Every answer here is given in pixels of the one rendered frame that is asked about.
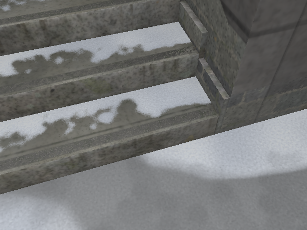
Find stairs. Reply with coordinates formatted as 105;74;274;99
0;0;220;195

